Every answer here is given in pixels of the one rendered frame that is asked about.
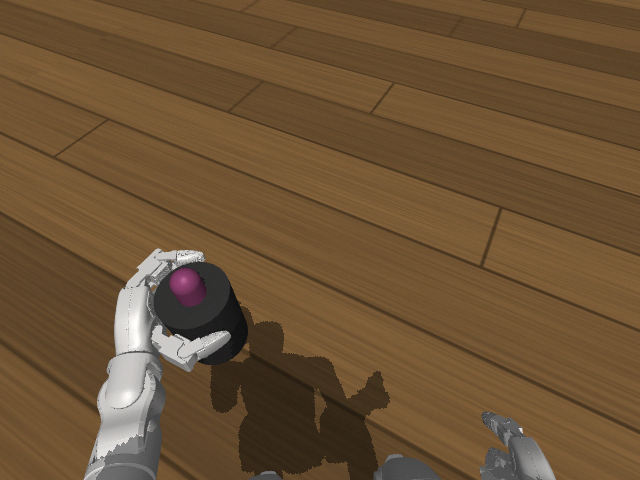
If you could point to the bottle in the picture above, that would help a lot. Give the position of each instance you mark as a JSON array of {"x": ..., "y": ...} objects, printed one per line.
[{"x": 197, "y": 299}]

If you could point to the left robot arm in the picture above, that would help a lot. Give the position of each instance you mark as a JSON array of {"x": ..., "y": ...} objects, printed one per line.
[{"x": 130, "y": 403}]

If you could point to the left robot hand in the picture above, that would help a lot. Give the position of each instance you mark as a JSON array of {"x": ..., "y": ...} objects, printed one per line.
[{"x": 136, "y": 325}]

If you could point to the right robot hand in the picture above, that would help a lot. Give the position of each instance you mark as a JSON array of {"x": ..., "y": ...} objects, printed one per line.
[{"x": 526, "y": 460}]

